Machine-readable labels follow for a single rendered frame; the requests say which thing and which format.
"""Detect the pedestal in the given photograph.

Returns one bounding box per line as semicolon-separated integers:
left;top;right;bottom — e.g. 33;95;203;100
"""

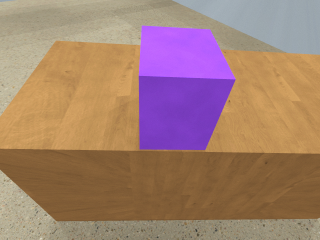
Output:
0;40;320;222

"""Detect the carton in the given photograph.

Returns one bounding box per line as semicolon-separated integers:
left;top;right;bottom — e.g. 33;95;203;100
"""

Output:
139;25;236;150

